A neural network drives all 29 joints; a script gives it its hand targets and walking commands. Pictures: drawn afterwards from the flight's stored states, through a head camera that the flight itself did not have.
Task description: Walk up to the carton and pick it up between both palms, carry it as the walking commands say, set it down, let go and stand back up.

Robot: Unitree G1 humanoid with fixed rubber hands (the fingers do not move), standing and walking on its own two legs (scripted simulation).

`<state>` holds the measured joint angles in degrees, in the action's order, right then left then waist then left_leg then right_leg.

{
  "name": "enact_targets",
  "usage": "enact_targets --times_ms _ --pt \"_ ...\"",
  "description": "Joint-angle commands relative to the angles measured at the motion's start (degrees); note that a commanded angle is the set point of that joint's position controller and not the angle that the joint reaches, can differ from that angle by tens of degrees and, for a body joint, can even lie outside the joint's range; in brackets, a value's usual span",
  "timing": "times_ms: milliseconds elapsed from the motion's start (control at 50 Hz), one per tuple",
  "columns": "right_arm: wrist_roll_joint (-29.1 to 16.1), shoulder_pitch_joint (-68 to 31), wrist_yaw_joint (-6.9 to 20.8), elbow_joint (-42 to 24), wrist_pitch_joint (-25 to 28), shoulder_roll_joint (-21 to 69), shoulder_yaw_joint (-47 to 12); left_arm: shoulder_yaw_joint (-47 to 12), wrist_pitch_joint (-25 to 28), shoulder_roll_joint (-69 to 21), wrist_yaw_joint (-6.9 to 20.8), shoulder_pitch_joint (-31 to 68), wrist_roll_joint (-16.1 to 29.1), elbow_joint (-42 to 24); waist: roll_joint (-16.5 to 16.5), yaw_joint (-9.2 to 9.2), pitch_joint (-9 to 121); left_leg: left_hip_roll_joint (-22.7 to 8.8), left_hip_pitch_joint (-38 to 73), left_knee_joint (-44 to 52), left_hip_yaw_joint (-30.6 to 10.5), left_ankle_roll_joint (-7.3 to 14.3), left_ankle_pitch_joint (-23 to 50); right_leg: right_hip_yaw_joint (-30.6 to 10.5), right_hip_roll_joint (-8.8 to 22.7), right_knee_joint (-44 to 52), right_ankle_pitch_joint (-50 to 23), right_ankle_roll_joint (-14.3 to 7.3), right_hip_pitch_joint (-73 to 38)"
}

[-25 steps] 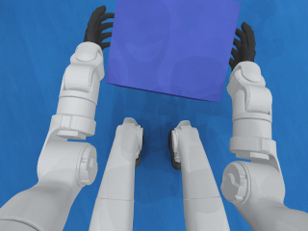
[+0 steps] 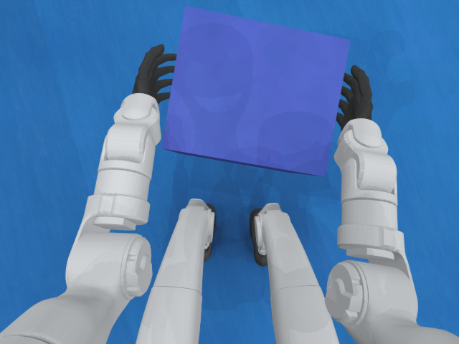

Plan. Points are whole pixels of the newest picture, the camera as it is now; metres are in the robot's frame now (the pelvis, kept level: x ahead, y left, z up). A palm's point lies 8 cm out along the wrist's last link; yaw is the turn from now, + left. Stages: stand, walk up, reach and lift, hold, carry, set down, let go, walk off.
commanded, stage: reach and lift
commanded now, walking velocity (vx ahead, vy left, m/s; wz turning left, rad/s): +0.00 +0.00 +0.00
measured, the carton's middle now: (247, 108) +0.46 -0.02 -0.12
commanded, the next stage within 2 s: none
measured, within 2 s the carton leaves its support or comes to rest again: neither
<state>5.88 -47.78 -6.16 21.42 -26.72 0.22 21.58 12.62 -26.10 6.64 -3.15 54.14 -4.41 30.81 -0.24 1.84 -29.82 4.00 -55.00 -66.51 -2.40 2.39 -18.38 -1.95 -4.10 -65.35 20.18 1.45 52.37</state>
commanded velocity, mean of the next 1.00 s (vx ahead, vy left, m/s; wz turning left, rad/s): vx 0.00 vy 0.00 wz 0.00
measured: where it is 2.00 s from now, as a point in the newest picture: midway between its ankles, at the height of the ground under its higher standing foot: (232, 244)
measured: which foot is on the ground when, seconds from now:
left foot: down 0.00-1.00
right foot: down 0.00-1.00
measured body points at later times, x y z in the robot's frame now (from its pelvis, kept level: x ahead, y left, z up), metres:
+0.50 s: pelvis +0.05 +0.00 +0.06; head +0.18 +0.01 +0.49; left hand +0.45 +0.14 +0.02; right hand +0.42 -0.19 +0.03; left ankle +0.14 +0.08 -0.63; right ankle +0.12 -0.13 -0.63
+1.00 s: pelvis +0.13 +0.00 +0.10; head +0.13 +0.02 +0.55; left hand +0.44 +0.13 +0.09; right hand +0.41 -0.19 +0.10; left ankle +0.14 +0.08 -0.63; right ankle +0.12 -0.13 -0.63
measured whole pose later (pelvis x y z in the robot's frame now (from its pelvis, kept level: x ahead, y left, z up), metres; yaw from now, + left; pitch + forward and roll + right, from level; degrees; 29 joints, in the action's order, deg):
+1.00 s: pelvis +0.13 +0.00 +0.10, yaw +0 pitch +2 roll -1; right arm 11.7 -11.6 -1.3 18.1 -32.7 7.8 17.3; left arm 11.3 -31.8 -5.5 -1.6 14.2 -10.7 22.6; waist -1.1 3.7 2.8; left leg 3.7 -17.4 -28.9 -3.6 2.6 -13.2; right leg -3.9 -2.4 -26.2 13.7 0.4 14.4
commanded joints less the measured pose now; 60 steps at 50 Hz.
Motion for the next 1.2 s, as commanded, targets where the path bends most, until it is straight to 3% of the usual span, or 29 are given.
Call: enact_targets --times_ms 0,260,380,440,520,620,760,820,960,1120,1180 --pt "-12.7 -48.5 17.3 -11.0 3.1 59.1 -42.8 -35.7 4.8 -61.2 16.2 45.5 11.6 -15.0 1.8 2.16 120.9 2.1 38.9 12.9 -5.7 -0.8 7.0 -0.8 -4.2 10.0 -8.1 -1.3 -24.5" --pt "-11.1 -40.4 18.6 -11.6 2.5 61.1 -43.7 -36.4 4.7 -63.2 17.7 38.4 10.5 -16.3 1.5 2.28 113.6 2.1 44.1 20.1 -5.5 -0.6 11.7 -1.6 -3.1 17.8 -13.2 -1.5 -33.0" --pt "-8.8 -34.5 19.4 -7.8 2.5 63.4 -41.3 -35.1 4.6 -67.6 17.9 33.0 9.1 -14.1 1.5 3.13 99.2 2.0 42.9 23.2 -5.5 -0.7 12.1 -2.2 -3.1 21.3 -13.1 -2.0 -31.6" --pt "-7.3 -28.5 20.0 -2.1 1.8 65.4 -38.2 -32.9 3.7 -70.8 18.0 27.1 7.6 -8.9 1.5 3.60 83.5 1.6 39.9 24.7 -5.6 -1.0 10.4 -2.7 -3.0 23.2 -10.7 -2.6 -28.0" --pt "-5.1 -24.7 21.6 6.1 0.8 66.7 -32.9 -26.8 3.2 -71.6 18.7 23.0 3.8 -0.4 1.3 2.74 66.0 -0.2 36.3 29.2 -7.4 -0.7 1.4 -3.2 -1.1 26.6 -3.7 -2.8 -26.0" --pt "-3.9 -19.6 22.0 8.9 -0.4 65.2 -28.2 -22.2 2.0 -71.0 18.8 15.4 1.3 1.6 1.9 2.49 59.0 -0.9 40.5 32.3 -5.9 -1.0 7.7 -3.2 -0.6 31.9 -8.5 -2.9 -30.3" --pt "-5.7 -9.2 20.8 1.1 -1.1 64.4 -34.1 -28.8 1.2 -70.2 17.2 6.0 3.6 -7.7 1.6 1.40 62.2 -1.3 51.1 35.2 -6.1 -2.4 30.9 -4.0 -0.5 36.3 -27.0 -1.4 -39.9" --pt "-6.8 -7.0 20.2 -4.0 -1.6 63.4 -37.6 -33.1 0.6 -69.7 16.5 4.8 5.4 -12.8 1.5 1.76 62.6 -1.3 53.7 36.4 -6.7 -2.9 35.1 -4.4 -0.5 37.7 -29.7 -1.0 -41.7" --pt "-7.9 -2.6 19.3 -11.1 -4.9 61.7 -41.6 -38.0 -2.8 -68.7 16.2 1.4 7.4 -19.4 0.8 2.79 60.2 -1.4 55.6 40.5 -7.0 -3.3 32.5 -4.3 -0.2 41.0 -29.4 -0.6 -46.6" --pt "-7.5 -2.0 19.5 -12.3 -9.5 60.7 -41.0 -36.7 -6.9 -68.3 18.0 0.8 7.3 -20.4 0.2 3.21 51.3 -1.5 53.7 44.4 -6.1 -2.5 21.3 -3.4 0.5 44.1 -22.9 -0.6 -49.1" --pt "-8.1 -4.2 20.0 -12.6 -10.5 61.0 -41.5 -35.8 -8.0 -68.2 18.5 1.8 7.0 -20.6 0.3 2.21 49.5 -1.5 53.1 44.8 -5.7 -2.2 17.6 -3.1 0.8 44.4 -19.8 -1.0 -49.6"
